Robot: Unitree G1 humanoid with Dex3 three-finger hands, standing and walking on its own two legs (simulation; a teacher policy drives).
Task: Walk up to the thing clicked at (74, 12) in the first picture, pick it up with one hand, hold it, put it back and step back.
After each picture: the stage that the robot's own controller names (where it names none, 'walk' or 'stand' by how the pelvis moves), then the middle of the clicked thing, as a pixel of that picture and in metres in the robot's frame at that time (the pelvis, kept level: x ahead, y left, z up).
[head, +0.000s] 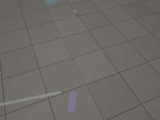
stand; (75, 14) +1.93 +0.10 -0.72
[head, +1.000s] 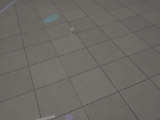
walk; (72, 32) +1.80 +0.25 -0.71
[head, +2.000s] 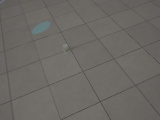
walk; (66, 49) +1.25 +0.31 -0.72
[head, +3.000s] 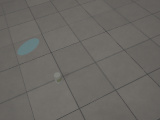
walk; (58, 78) +0.84 +0.28 -0.72
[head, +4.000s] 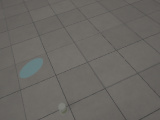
walk; (62, 109) +0.56 +0.26 -0.71
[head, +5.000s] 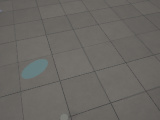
stand; out of the picture +0.46 +0.15 -0.71
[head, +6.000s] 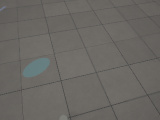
stand; out of the picture +0.45 +0.14 -0.72
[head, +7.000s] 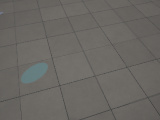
stand; out of the picture +0.41 +0.16 -0.73
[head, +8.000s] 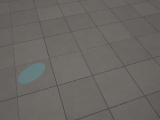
stand; out of the picture +0.41 +0.17 -0.73
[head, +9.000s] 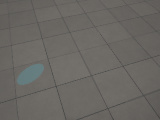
stand; out of the picture +0.41 +0.17 -0.73
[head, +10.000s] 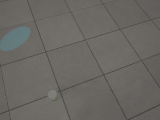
go down; (53, 96) +0.44 +0.18 -0.60
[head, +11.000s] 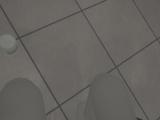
go down; (9, 46) +0.47 +0.26 -0.29
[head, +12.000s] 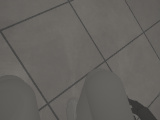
close in; out of the picture +0.46 +0.28 -0.27
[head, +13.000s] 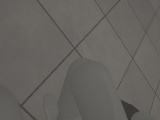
close; out of the picture +0.45 +0.31 -0.23
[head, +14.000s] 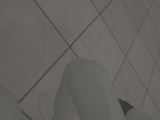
lift; out of the picture +0.43 +0.29 -0.23
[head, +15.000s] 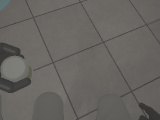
lift; (19, 72) +0.34 +0.21 -0.02
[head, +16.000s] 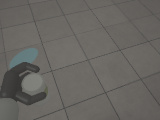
hold; (37, 90) +0.31 +0.16 +0.01
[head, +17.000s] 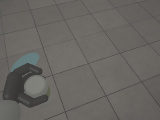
hold; (39, 91) +0.31 +0.16 +0.01
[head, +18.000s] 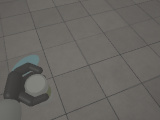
hold; (40, 91) +0.31 +0.16 +0.02
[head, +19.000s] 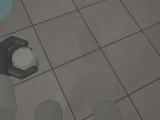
crouch; (28, 63) +0.40 +0.18 -0.06
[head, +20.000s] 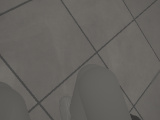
lower; out of the picture +0.43 +0.29 -0.19
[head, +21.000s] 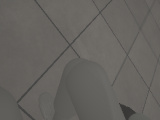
lower; out of the picture +0.42 +0.32 -0.23
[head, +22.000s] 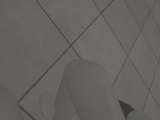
lower; out of the picture +0.42 +0.32 -0.23
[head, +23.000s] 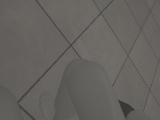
lower; out of the picture +0.42 +0.32 -0.23
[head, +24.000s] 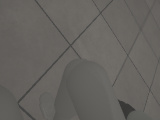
lower; out of the picture +0.42 +0.32 -0.23
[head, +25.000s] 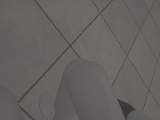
open; out of the picture +0.42 +0.31 -0.23
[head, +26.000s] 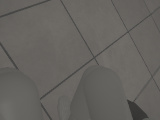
stand; out of the picture +0.43 +0.29 -0.25
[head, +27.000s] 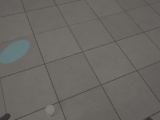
stand; (50, 111) +0.41 +0.18 -0.62
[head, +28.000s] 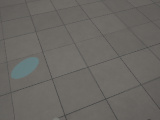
stand; out of the picture +0.41 +0.18 -0.67
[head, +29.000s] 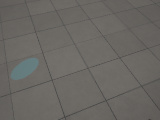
stand; out of the picture +0.40 +0.18 -0.67
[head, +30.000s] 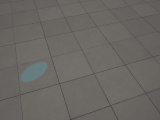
stand; out of the picture +0.42 +0.15 -0.72
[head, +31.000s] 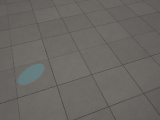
stand; out of the picture +0.40 +0.17 -0.73
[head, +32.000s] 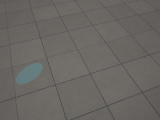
walk; out of the picture +0.39 +0.18 -0.73
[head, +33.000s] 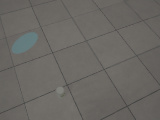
walk; (60, 92) +0.53 +0.16 -0.70
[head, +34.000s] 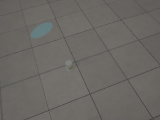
walk; (69, 66) +0.87 +0.19 -0.71
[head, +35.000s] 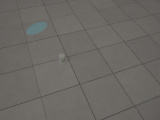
stand; (61, 59) +1.06 +0.17 -0.71
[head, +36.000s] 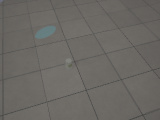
stand; (68, 64) +1.02 +0.16 -0.72
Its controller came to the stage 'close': yes
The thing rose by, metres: 0.71
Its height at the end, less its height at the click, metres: +0.00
